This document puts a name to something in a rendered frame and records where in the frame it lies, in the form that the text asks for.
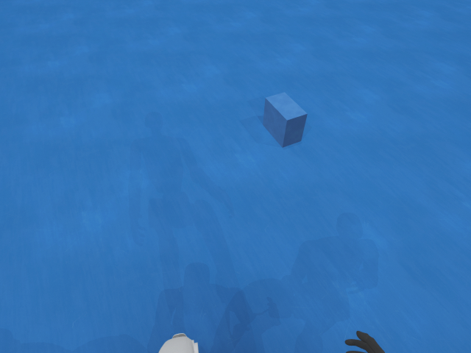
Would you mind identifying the carton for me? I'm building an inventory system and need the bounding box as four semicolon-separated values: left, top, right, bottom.
263;92;307;148

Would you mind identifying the robot left thigh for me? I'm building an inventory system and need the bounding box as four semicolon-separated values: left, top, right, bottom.
158;336;199;353

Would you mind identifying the robot right hand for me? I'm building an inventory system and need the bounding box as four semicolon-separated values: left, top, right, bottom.
345;331;385;353

